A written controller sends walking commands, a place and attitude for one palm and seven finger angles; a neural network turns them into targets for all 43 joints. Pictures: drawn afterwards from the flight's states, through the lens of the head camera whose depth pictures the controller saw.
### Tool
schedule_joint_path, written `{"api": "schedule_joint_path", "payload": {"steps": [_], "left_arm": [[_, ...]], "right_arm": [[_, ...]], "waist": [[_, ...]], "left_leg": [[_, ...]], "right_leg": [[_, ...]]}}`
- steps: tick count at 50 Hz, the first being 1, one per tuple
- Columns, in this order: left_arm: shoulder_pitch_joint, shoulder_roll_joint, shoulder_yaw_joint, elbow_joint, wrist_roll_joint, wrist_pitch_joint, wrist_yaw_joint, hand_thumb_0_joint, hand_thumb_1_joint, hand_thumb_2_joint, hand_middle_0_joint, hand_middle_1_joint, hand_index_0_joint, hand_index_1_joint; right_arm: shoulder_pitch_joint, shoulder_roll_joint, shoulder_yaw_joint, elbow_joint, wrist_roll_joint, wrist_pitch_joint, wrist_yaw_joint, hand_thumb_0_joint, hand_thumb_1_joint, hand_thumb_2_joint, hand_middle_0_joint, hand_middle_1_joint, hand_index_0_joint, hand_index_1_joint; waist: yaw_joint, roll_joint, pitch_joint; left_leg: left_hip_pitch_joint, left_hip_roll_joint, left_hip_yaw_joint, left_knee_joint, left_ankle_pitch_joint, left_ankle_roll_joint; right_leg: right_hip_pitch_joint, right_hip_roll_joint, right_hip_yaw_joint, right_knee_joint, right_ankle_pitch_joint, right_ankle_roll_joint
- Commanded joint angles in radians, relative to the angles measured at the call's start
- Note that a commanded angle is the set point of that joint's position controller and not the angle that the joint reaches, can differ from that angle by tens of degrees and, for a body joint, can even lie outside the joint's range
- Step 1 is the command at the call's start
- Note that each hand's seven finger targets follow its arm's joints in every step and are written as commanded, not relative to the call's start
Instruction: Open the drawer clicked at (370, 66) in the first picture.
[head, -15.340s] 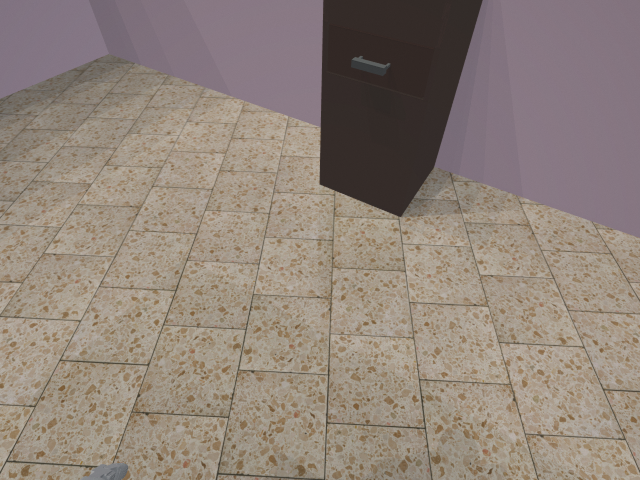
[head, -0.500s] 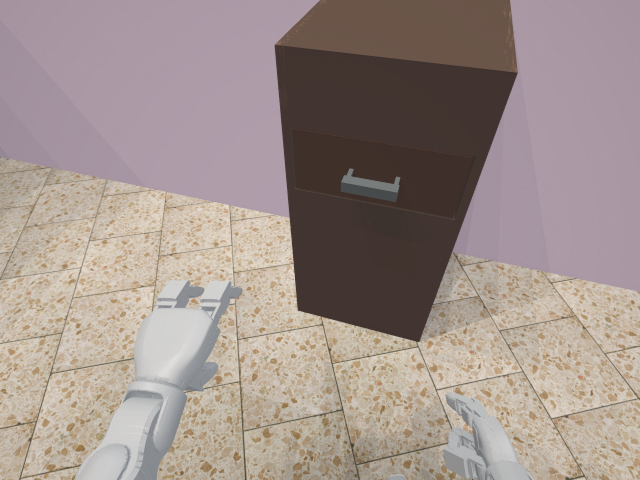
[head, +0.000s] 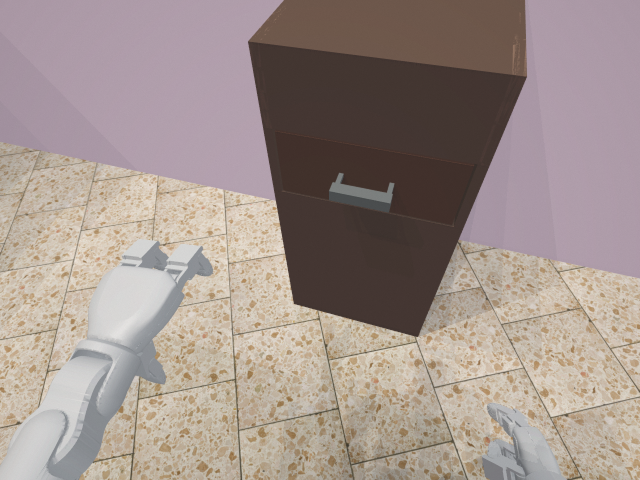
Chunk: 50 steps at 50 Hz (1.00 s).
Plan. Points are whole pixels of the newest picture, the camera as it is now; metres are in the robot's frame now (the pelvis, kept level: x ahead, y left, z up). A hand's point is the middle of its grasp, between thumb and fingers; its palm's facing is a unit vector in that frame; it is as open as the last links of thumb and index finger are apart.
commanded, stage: raise the hand with hooked fingers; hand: left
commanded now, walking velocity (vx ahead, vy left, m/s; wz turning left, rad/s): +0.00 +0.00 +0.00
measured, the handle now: (362, 189) +0.66 +0.00 -0.09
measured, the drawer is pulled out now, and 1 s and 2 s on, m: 0.00 0.00 0.00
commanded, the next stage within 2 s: move the hooked fingers above the handle in 0.60 s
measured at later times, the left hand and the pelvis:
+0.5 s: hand (181, 287) +0.31 +0.21 +0.08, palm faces -0.04 -0.05 -1.00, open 13.8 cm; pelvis +0.01 -0.03 +0.01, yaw +2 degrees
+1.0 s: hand (225, 271) +0.35 +0.17 +0.05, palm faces -0.02 -0.04 -1.00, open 13.8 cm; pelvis -0.03 -0.01 +0.00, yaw +3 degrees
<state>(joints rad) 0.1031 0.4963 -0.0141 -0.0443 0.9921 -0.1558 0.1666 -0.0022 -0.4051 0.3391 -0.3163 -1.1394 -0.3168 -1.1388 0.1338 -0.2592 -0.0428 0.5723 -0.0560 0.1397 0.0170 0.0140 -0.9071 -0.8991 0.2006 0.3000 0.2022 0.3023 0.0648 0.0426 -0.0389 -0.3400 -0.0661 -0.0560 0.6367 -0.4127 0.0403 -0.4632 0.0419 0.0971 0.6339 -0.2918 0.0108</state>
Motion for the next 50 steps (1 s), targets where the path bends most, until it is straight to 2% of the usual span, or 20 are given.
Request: {"api": "schedule_joint_path", "payload": {"steps": [1,3,5,7,10,12,15,18,24,25,29,31,35,37,38,40,42,44,48,50], "left_arm": [[-0.25,0.209,0.15,-0.167,-0.032,-0.003,0.008,0.0,-0.5,0.3,-0.3,-1.2,-0.3,-1.2],[-0.295,0.226,0.158,-0.16,-0.044,-0.004,-0.012,0.0,-0.5,0.3,-0.3,-1.2,-0.3,-1.2],[-0.321,0.235,0.154,-0.138,-0.053,-0.002,-0.036,0.0,-0.5,0.3,-0.3,-1.2,-0.3,-1.2],[-0.347,0.251,0.163,-0.108,-0.067,-0.004,-0.066,0.0,-0.5,0.3,-0.3,-1.2,-0.3,-1.2],[-0.41,0.273,0.169,-0.082,-0.081,-0.019,-0.103,0.0,-0.5,0.3,-0.3,-1.2,-0.3,-1.2],[-0.351,0.247,0.161,-0.035,-0.096,-0.028,-0.126,0.0,-0.5,0.3,-0.3,-1.2,-0.3,-1.2],[-0.314,0.249,0.174,-0.055,-0.107,-0.056,-0.144,0.0,-0.5,0.3,-0.3,-1.2,-0.3,-1.2],[-0.348,0.267,0.196,-0.085,-0.106,-0.085,-0.133,0.0,-0.5,0.3,-0.3,-1.2,-0.3,-1.2],[-0.385,0.299,0.242,-0.105,-0.091,-0.117,-0.054,0.0,-0.5,0.3,-0.3,-1.2,-0.3,-1.2],[-0.392,0.291,0.234,-0.096,-0.086,-0.115,-0.042,0.0,-0.5,0.3,-0.3,-1.2,-0.3,-1.2],[-0.39,0.268,0.201,-0.061,-0.079,-0.092,-0.019,0.0,-0.5,0.3,-0.3,-1.2,-0.3,-1.2],[-0.389,0.248,0.171,-0.047,-0.071,-0.072,-0.025,0.0,-0.5,0.3,-0.3,-1.2,-0.3,-1.2],[-0.396,0.266,0.172,-0.058,-0.071,-0.064,-0.047,0.0,-0.5,0.3,-0.3,-1.2,-0.3,-1.2],[-0.497,0.186,0.082,-0.011,-0.072,-0.064,-0.06,0.0,-0.5,0.3,-0.3,-1.2,-0.3,-1.2],[-0.544,0.162,0.056,0.019,-0.076,-0.07,-0.063,0.0,-0.5,0.3,-0.3,-1.2,-0.3,-1.2],[-0.653,0.142,0.011,0.083,-0.045,-0.071,-0.057,0.0,-0.5,0.3,-0.3,-1.2,-0.3,-1.2],[-0.774,0.116,-0.031,0.103,-0.01,-0.073,-0.04,0.0,-0.5,0.3,-0.3,-1.2,-0.3,-1.2],[-0.848,0.133,-0.023,0.16,0.013,-0.072,-0.017,0.0,-0.5,0.3,-0.3,-1.2,-0.3,-1.2],[-1.004,0.132,-0.027,0.321,0.042,-0.048,0.03,0.0,-0.5,0.3,-0.3,-1.2,-0.3,-1.2],[-1.045,0.126,-0.026,0.387,0.05,-0.032,0.053,0.0,-0.5,0.3,-0.3,-1.2,-0.3,-1.2]], "right_arm": [[-0.062,-0.092,-0.023,-0.133,0.006,-0.017,-0.01,0.0,-0.9,-0.9,0.2,0.3,0.2,0.3],[-0.066,-0.095,-0.025,-0.13,0.006,-0.009,-0.011,0.0,-0.9,-0.9,0.2,0.3,0.2,0.3],[-0.065,-0.093,-0.021,-0.131,0.008,-0.002,-0.012,0.0,-0.9,-0.9,0.2,0.3,0.2,0.3],[-0.067,-0.093,-0.019,-0.132,0.009,0.005,-0.017,0.0,-0.9,-0.9,0.2,0.3,0.2,0.3],[-0.07,-0.092,-0.016,-0.13,0.01,0.017,-0.022,0.0,-0.9,-0.9,0.2,0.3,0.2,0.3],[-0.063,-0.088,-0.016,-0.138,0.014,0.02,-0.019,0.0,-0.9,-0.9,0.2,0.3,0.2,0.3],[-0.059,-0.093,-0.019,-0.144,0.014,0.024,-0.011,0.0,-0.9,-0.9,0.2,0.3,0.2,0.3],[-0.063,-0.097,-0.022,-0.146,0.009,0.03,-0.009,0.0,-0.9,-0.9,0.2,0.3,0.2,0.3],[-0.047,-0.09,-0.032,-0.145,0.008,0.032,-0.016,0.0,-0.9,-0.9,0.2,0.3,0.2,0.3],[-0.052,-0.089,-0.032,-0.138,0.011,0.033,-0.016,0.0,-0.9,-0.9,0.2,0.3,0.2,0.3],[-0.059,-0.089,-0.034,-0.134,0.019,0.031,-0.014,0.0,-0.9,-0.9,0.2,0.3,0.2,0.3],[-0.067,-0.09,-0.033,-0.138,0.024,0.034,-0.014,0.0,-0.9,-0.9,0.2,0.3,0.2,0.3],[-0.072,-0.095,-0.029,-0.141,0.026,0.033,-0.017,0.0,-0.9,-0.9,0.2,0.3,0.2,0.3],[-0.059,-0.091,-0.025,-0.132,0.031,0.032,-0.018,0.0,-0.9,-0.9,0.2,0.3,0.2,0.3],[-0.052,-0.092,-0.027,-0.129,0.033,0.028,-0.021,0.0,-0.9,-0.9,0.2,0.3,0.2,0.3],[-0.027,-0.094,-0.025,-0.119,0.034,0.026,-0.022,0.0,-0.9,-0.9,0.2,0.3,0.2,0.3],[0.0,-0.092,-0.03,-0.117,0.03,0.02,-0.021,0.0,-0.9,-0.9,0.2,0.3,0.2,0.3],[0.023,-0.091,-0.034,-0.11,0.027,0.019,-0.021,0.0,-0.9,-0.9,0.2,0.3,0.2,0.3],[0.062,-0.092,-0.033,-0.091,0.03,0.028,-0.024,0.0,-0.9,-0.9,0.2,0.3,0.2,0.3],[0.081,-0.089,-0.038,-0.087,0.031,0.03,-0.024,0.0,-0.9,-0.9,0.2,0.3,0.2,0.3]], "waist": [[-0.003,0.004,-0.289],[-0.003,0.022,-0.312],[-0.004,0.004,-0.307],[-0.001,-0.053,-0.325],[-0.004,-0.045,-0.315],[0.007,-0.074,-0.296],[0.018,-0.07,-0.301],[0.011,-0.073,-0.285],[0.008,-0.057,-0.351],[0.004,-0.031,-0.345],[-0.001,-0.026,-0.319],[-0.005,-0.022,-0.287],[-0.001,-0.027,-0.286],[-0.04,-0.057,-0.224],[-0.054,-0.064,-0.198],[-0.069,-0.058,-0.176],[-0.074,-0.013,-0.217],[-0.07,0.005,-0.261],[-0.079,0.027,-0.322],[-0.073,0.018,-0.371]], "left_leg": [[0.097,0.052,0.018,-0.062,0.673,-0.044],[0.1,0.045,0.026,-0.066,0.68,-0.037],[0.096,0.04,0.035,-0.07,0.673,-0.028],[0.074,0.033,0.042,-0.078,0.638,-0.019],[0.057,0.025,0.053,-0.096,0.596,-0.013],[0.037,0.024,0.058,-0.105,0.565,-0.013],[0.03,0.025,0.063,-0.113,0.569,-0.014],[0.021,0.024,0.061,-0.114,0.53,-0.011],[0.012,0.016,0.06,-0.094,0.484,-0.01],[0.009,0.014,0.059,-0.097,0.471,-0.012],[0.009,0.018,0.061,-0.104,0.447,-0.012],[0.008,0.023,0.064,-0.113,0.418,-0.013],[0.029,0.03,0.063,-0.129,0.403,-0.013],[0.019,0.033,0.061,-0.127,0.361,-0.015],[0.017,0.033,0.061,-0.123,0.337,-0.013],[0.008,0.035,0.059,-0.117,0.269,-0.019],[0.019,0.038,0.054,-0.101,0.243,-0.028],[0.015,0.035,0.046,-0.086,0.247,-0.03],[-0.019,0.03,0.037,-0.059,0.276,-0.04],[-0.021,0.032,0.043,-0.041,0.327,-0.04]], "right_leg": [[0.223,-0.014,-0.023,-0.039,0.39,-0.068],[0.254,-0.016,-0.02,-0.045,0.421,-0.067],[0.274,-0.019,-0.015,-0.053,0.458,-0.061],[0.322,-0.024,-0.013,-0.058,0.499,-0.054],[0.35,-0.03,-0.008,-0.072,0.52,-0.049],[0.357,-0.032,-0.011,-0.08,0.51,-0.047],[0.37,-0.036,0.0,-0.078,0.531,-0.046],[0.351,-0.035,0.001,-0.086,0.494,-0.049],[0.363,-0.043,0.015,-0.065,0.489,-0.048],[0.347,-0.04,0.015,-0.067,0.46,-0.052],[0.322,-0.036,-0.004,-0.077,0.405,-0.055],[0.295,-0.032,-0.015,-0.088,0.347,-0.059],[0.291,-0.029,-0.027,-0.099,0.297,-0.059],[0.223,-0.026,-0.052,-0.105,0.244,-0.056],[0.192,-0.024,-0.056,-0.113,0.21,-0.055],[0.129,-0.02,-0.066,-0.111,0.121,-0.059],[0.088,-0.014,-0.072,-0.092,0.073,-0.07],[0.085,-0.011,-0.078,-0.071,0.073,-0.075],[0.062,-0.005,-0.093,-0.024,0.1,-0.082],[0.073,-0.004,-0.091,-0.003,0.149,-0.084]]}}
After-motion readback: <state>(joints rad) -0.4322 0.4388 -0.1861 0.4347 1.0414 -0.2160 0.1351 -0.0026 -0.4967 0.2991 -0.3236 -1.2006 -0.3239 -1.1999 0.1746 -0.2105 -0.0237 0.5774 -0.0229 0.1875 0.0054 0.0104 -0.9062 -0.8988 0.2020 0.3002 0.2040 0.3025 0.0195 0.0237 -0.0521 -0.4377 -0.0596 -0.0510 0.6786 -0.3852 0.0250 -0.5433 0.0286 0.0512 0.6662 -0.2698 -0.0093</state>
